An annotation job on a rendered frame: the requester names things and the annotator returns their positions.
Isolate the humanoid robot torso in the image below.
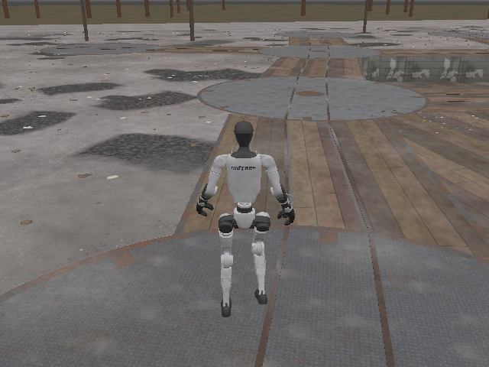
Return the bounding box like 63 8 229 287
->
226 151 262 229

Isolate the left robot hand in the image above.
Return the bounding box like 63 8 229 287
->
196 203 214 216

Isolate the right robot hand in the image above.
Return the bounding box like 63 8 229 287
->
277 209 295 226

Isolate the robot left forearm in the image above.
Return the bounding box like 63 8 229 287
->
198 184 212 206

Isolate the robot left upper arm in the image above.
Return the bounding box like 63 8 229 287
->
205 154 228 196

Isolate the robot right forearm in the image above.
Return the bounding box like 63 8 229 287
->
276 184 293 213

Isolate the robot head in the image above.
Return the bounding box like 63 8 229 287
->
231 121 257 158

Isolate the robot right upper arm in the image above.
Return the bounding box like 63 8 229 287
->
260 154 283 196

